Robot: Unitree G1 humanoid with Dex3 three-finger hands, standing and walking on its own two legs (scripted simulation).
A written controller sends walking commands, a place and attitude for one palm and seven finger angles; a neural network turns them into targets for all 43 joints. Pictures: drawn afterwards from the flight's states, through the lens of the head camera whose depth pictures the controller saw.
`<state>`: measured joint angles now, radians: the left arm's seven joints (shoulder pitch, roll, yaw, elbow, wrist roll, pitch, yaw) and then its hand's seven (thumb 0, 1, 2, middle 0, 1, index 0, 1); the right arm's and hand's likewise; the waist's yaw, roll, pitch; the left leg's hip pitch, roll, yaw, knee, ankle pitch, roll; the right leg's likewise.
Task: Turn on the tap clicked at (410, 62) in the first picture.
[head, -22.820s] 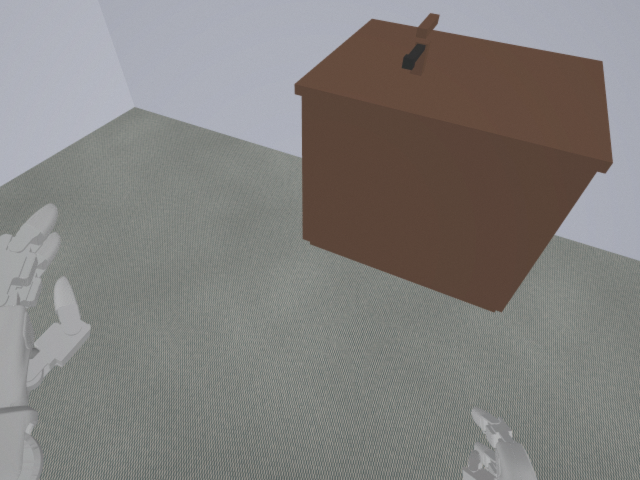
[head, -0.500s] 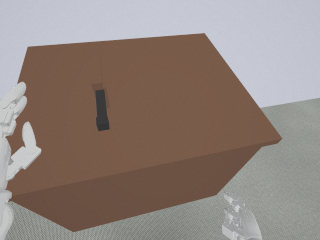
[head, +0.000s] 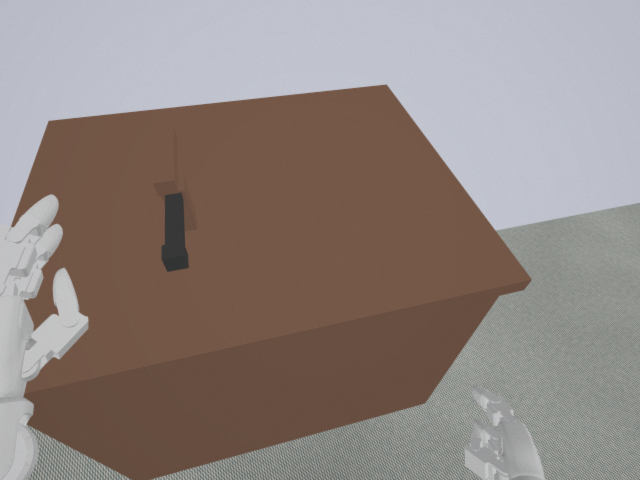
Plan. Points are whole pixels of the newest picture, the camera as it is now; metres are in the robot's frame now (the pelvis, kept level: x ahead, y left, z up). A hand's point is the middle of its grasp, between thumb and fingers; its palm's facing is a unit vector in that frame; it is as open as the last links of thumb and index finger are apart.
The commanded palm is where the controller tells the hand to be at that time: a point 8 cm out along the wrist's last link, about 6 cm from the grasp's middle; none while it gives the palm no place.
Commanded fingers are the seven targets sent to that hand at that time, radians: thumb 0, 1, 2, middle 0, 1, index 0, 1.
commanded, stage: come to a stop and stand still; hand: left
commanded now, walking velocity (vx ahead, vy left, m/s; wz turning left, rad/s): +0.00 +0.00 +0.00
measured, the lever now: (175, 256) +0.37 +0.23 +0.06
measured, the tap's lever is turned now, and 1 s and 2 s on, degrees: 0 0 0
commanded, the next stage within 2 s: look again from close up in 0.18 s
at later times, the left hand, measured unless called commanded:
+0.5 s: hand (77, 330) +0.21 +0.24 +0.16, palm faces +0.36 -0.85 -0.38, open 7.4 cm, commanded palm +0.15 +0.28 +0.17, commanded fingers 0.00 0.90 0.90 -0.20 -0.30 -0.20 -0.30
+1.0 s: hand (78, 313) +0.22 +0.25 +0.16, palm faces +0.36 -0.86 -0.37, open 7.4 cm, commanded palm +0.16 +0.28 +0.17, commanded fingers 0.00 0.90 0.90 -0.20 -0.30 -0.20 -0.30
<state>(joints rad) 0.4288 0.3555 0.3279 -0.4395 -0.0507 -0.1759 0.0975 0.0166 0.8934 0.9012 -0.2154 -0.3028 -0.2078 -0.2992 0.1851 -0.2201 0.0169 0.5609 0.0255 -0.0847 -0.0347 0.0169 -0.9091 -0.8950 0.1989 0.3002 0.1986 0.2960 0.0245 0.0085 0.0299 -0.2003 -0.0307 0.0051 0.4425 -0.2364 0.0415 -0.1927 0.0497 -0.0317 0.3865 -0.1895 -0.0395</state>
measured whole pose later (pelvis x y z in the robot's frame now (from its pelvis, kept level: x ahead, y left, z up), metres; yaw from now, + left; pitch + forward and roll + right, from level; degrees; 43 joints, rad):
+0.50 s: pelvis -0.01 +0.00 +0.00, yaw +0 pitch -1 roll -1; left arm 0.44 0.37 0.32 -0.45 -0.05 -0.17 0.10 0.02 0.89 0.90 -0.22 -0.30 -0.21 -0.30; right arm 0.21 -0.21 0.02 0.58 0.02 -0.10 -0.04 0.02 -0.91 -0.90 0.20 0.30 0.20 0.30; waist 0.02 0.00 0.03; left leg -0.19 -0.03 0.01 0.42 -0.21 0.04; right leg -0.19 0.05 -0.03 0.37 -0.17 -0.04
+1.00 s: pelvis +0.00 +0.00 +0.00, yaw +0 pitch +0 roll -1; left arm 0.41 0.38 0.35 -0.46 -0.06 -0.17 0.09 0.02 0.90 0.90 -0.21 -0.30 -0.21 -0.30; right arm 0.20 -0.17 0.02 0.55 0.02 -0.07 -0.02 0.02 -0.91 -0.89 0.20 0.30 0.20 0.30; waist 0.02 -0.03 0.06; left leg -0.19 -0.04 0.01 0.42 -0.22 0.04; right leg -0.20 0.04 -0.03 0.39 -0.19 -0.03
